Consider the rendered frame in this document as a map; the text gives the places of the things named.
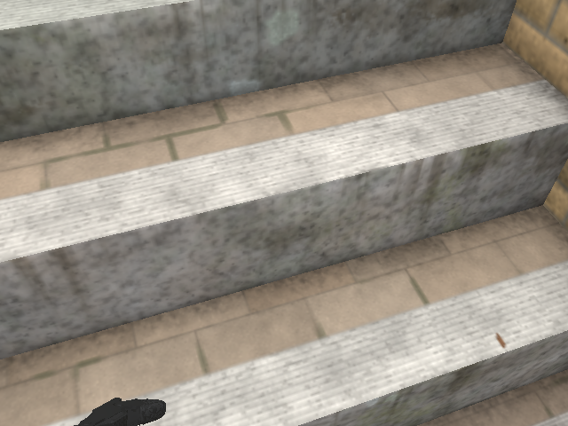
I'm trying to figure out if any robot left hand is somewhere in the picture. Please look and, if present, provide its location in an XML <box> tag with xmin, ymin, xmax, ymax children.
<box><xmin>74</xmin><ymin>398</ymin><xmax>166</xmax><ymax>426</ymax></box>

